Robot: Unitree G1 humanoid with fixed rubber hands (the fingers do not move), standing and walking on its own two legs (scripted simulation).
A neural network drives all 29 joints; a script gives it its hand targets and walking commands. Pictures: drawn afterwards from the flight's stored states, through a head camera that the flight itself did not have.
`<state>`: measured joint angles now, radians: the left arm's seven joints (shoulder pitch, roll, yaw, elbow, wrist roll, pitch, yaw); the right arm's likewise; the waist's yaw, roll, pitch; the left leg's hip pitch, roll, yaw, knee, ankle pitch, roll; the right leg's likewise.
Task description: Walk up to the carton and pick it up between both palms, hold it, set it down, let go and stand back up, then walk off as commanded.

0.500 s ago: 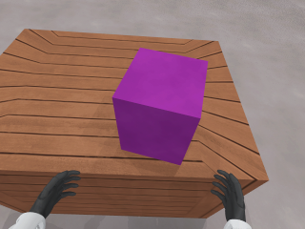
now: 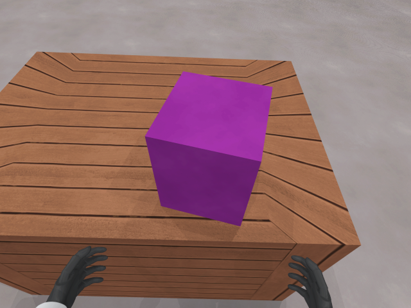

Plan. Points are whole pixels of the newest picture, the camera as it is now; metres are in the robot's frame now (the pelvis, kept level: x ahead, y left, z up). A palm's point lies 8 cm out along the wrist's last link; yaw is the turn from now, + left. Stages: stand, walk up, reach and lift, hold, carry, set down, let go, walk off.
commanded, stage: set down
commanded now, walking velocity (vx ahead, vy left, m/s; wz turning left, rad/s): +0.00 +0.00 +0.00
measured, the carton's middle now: (212, 151) +0.44 +0.00 +0.04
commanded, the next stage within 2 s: let go in 0.78 s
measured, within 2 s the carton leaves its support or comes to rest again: neither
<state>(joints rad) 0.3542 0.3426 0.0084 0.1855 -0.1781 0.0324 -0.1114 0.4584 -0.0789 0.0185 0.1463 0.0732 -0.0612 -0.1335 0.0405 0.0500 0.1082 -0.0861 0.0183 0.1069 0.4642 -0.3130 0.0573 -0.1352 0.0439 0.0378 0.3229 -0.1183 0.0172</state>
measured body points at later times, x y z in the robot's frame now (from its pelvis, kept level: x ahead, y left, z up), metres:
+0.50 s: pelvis +0.00 +0.00 +0.00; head +0.01 -0.01 +0.45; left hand +0.14 +0.25 -0.06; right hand +0.15 -0.22 -0.08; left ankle -0.03 +0.07 -0.74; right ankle +0.04 -0.13 -0.74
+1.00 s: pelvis +0.00 -0.01 +0.00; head +0.01 -0.01 +0.45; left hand +0.14 +0.23 -0.08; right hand +0.14 -0.23 -0.10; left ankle -0.03 +0.07 -0.74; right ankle +0.04 -0.13 -0.74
